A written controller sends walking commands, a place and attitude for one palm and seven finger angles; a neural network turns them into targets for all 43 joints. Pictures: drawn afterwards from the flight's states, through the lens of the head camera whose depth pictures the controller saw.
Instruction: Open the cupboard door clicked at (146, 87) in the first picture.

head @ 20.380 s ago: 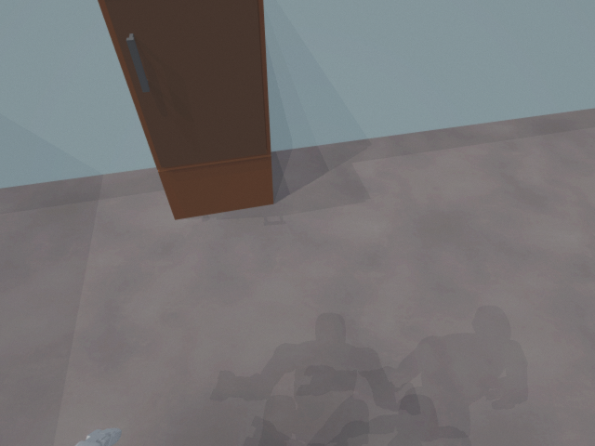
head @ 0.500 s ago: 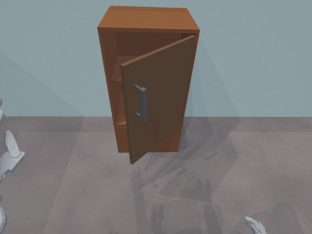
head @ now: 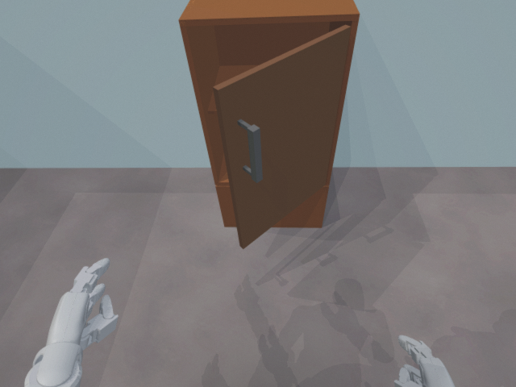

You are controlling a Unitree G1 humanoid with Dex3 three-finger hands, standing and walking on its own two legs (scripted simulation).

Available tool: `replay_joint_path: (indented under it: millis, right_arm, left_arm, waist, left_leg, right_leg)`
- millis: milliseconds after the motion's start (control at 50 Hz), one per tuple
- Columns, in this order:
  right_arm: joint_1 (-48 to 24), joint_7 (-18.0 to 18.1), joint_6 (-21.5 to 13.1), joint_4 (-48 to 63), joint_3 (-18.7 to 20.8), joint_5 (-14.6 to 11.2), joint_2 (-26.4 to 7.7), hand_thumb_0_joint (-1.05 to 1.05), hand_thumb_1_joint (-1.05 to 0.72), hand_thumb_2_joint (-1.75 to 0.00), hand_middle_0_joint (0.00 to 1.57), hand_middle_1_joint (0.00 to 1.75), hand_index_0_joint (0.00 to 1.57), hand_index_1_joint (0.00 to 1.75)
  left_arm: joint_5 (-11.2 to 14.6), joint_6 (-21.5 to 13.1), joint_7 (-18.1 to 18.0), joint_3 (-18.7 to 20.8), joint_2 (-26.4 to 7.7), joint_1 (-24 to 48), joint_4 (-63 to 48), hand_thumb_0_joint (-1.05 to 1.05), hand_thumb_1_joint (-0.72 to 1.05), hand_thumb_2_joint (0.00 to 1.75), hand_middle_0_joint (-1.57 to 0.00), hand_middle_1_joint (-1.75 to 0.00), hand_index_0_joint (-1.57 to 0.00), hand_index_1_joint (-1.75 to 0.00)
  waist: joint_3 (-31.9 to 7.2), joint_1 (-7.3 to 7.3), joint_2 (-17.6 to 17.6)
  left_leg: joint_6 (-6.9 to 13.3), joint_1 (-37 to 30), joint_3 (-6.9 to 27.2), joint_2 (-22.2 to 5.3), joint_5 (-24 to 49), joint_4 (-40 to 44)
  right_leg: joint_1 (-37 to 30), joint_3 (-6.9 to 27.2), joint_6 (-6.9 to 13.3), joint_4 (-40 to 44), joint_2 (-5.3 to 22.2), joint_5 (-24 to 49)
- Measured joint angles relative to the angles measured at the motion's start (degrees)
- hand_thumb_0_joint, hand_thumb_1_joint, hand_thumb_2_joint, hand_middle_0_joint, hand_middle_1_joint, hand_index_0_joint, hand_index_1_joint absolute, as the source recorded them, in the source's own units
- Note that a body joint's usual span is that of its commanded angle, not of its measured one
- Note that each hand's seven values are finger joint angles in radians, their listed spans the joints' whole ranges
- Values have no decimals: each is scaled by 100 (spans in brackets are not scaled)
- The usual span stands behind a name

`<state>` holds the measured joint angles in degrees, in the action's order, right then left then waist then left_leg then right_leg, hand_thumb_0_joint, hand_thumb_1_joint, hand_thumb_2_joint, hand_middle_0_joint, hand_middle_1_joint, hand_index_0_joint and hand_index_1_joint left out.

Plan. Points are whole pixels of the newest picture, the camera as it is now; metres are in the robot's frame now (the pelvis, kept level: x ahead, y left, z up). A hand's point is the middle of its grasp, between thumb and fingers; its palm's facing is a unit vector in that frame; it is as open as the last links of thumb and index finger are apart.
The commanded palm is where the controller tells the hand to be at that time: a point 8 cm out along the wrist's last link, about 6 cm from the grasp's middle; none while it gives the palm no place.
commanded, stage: let the arm hang, fingers relaxed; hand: left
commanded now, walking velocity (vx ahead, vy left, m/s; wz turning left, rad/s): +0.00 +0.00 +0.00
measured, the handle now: (249, 151) +0.62 +0.06 -0.01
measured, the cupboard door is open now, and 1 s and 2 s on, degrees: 45 45 45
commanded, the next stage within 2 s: look to check the result in 0.98 s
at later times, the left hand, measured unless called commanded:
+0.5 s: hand out of the picture -0.05 +0.20 -0.16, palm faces +0.04 -0.97 -0.25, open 7.3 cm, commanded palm none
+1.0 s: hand out of the picture -0.02 +0.18 -0.16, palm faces +0.04 -0.98 -0.17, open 7.3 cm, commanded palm none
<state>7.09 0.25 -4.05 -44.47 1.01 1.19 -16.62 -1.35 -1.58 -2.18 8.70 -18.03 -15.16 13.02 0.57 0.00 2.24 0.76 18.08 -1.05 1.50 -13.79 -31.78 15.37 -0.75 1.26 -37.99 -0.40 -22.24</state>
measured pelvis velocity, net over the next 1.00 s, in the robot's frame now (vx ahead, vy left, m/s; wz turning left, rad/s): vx -0.01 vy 0.01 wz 0.00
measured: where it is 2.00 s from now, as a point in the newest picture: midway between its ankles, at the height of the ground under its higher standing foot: outside the picture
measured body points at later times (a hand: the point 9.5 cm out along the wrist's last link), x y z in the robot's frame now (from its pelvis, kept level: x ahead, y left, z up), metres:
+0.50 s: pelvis -0.02 +0.00 +0.01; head -0.01 -0.01 +0.46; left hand -0.05 +0.25 -0.14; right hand -0.03 -0.22 -0.15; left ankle +0.03 +0.12 -0.73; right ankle -0.03 -0.09 -0.73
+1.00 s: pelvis -0.01 +0.01 +0.01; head -0.01 +0.01 +0.46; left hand -0.02 +0.23 -0.15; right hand -0.02 -0.19 -0.15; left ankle +0.03 +0.12 -0.73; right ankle -0.03 -0.09 -0.73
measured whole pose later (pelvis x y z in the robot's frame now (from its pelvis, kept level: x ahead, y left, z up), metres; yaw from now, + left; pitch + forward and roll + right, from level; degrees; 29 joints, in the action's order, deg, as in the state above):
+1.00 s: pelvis -0.01 +0.01 +0.01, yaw +0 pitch -1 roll +0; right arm 16.4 2.0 0.3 -65.3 0.1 1.4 -7.0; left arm -0.8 -0.1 -1.7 0.8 -7.1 -16.5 65.8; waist 1.9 -0.5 0.4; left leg 1.3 13.5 -0.5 1.1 -8.8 -23.7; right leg 8.4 -0.7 1.1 -24.3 -1.0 -14.5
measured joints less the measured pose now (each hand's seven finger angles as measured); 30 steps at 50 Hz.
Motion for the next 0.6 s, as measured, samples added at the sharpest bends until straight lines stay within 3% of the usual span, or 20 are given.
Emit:
replay_joint_path:
  millis: [60,140,200,280,440,600]
  right_arm:
    - [-187,-22,190,-165,-33,23,35,1,-91,-90,20,30,21,30]
    - [-3,-13,423,-468,-69,32,274,1,-91,-90,20,30,20,30]
    - [260,25,539,-842,-114,31,470,1,-91,-90,20,30,20,30]
    - [483,70,638,-1285,-123,41,567,1,-91,-90,20,30,20,30]
    - [807,100,622,-1790,-105,23,677,1,-91,-90,20,30,20,30]
    - [1016,114,562,-2082,-126,21,849,0,-91,-90,20,30,20,30]
  left_arm:
    - [-58,308,184,-562,378,189,1628,0,91,90,-20,-30,-20,-30]
    - [-36,408,257,-998,843,-26,3063,1,91,90,-20,-30,-20,-30]
    - [85,315,71,-747,763,-15,3588,-3,99,90,-21,-30,-21,-30]
    - [61,313,119,-757,611,-37,4198,-3,99,90,-21,-30,-21,-30]
    - [70,297,124,-776,640,-229,5004,-1,94,90,-20,-30,-20,-30]
    - [83,241,83,-783,813,-221,5251,0,91,90,-20,-30,-20,-30]
  waist:
    - [117,-93,-44]
    - [211,-160,-312]
    - [282,-43,-524]
    - [340,30,-404]
    - [348,-26,-41]
    - [260,-57,-13]
  left_leg:
    - [-53,44,9,-34,-4,-97]
    - [-131,-75,134,-135,83,32]
    - [-197,-149,267,-192,190,174]
    - [-190,-202,346,-272,304,317]
    - [-95,-337,251,-215,495,626]
    - [-19,-419,139,-127,543,755]
  right_leg:
    - [-58,38,99,178,-41,108]
    - [-261,-78,189,452,-153,270]
    - [-429,-199,221,734,-222,412]
    - [-622,-261,220,1163,-316,670]
    - [-728,-170,135,1460,-249,880]
    - [-704,-71,59,1403,-147,855]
